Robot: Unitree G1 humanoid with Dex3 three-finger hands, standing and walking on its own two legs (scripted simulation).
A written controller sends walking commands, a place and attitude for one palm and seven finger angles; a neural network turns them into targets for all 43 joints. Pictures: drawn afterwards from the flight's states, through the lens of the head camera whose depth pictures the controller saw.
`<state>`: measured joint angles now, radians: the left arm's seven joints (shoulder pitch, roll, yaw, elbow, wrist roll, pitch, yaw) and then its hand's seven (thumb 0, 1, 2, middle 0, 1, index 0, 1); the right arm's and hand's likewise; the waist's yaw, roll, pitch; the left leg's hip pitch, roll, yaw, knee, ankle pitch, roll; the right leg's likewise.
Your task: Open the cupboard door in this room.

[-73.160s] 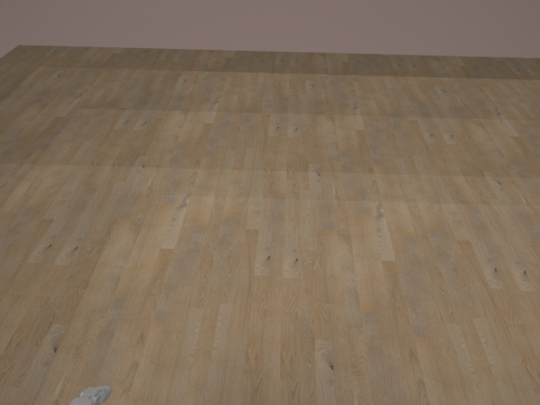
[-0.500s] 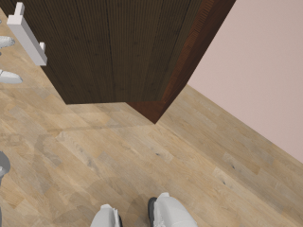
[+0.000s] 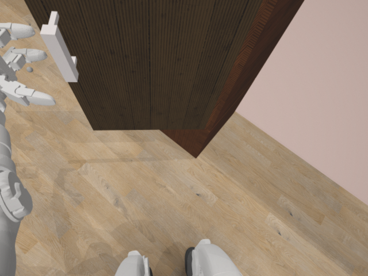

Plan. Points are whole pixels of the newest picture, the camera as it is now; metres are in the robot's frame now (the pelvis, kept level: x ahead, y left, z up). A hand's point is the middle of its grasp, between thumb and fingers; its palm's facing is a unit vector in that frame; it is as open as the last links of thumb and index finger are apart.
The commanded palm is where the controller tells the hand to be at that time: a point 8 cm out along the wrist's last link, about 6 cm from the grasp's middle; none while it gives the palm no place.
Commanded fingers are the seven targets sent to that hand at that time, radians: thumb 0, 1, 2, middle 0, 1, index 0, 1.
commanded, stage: slide the fingers in behind the handle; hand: left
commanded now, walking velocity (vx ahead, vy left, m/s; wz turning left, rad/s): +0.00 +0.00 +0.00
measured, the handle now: (63, 48) +0.57 +0.21 +0.07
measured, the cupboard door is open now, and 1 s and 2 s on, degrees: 43 43 43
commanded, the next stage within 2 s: close the thumb around the handle in 1.68 s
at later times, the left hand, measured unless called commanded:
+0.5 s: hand (44, 70) +0.51 +0.23 +0.08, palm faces -0.01 -1.00 -0.01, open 14.0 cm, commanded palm +0.50 +0.27 +0.08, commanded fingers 0.00 -0.50 0.30 -0.30 -1.20 -0.30 -1.20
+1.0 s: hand (62, 69) +0.52 +0.20 +0.08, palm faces -0.02 -1.00 -0.01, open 14.0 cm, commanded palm +0.50 +0.24 +0.08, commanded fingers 0.00 -0.50 0.30 -0.30 -1.20 -0.30 -1.20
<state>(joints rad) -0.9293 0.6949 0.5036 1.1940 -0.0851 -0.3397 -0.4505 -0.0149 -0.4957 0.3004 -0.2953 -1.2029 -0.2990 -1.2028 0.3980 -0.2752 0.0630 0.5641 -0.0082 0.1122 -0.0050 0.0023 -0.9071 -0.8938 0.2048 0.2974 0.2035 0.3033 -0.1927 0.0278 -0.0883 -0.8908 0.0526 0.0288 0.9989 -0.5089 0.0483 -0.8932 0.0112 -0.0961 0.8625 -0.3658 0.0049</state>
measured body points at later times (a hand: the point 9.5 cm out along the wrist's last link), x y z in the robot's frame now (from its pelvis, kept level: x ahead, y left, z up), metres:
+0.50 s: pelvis -0.02 -0.01 +0.00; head +0.14 +0.03 +0.42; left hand +0.50 +0.28 +0.09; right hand -0.04 -0.28 -0.10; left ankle -0.03 +0.08 -0.68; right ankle +0.02 -0.13 -0.68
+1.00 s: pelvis +0.00 -0.01 +0.00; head +0.15 +0.02 +0.43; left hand +0.51 +0.26 +0.08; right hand -0.01 -0.27 -0.10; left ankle -0.03 +0.08 -0.68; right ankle +0.02 -0.13 -0.68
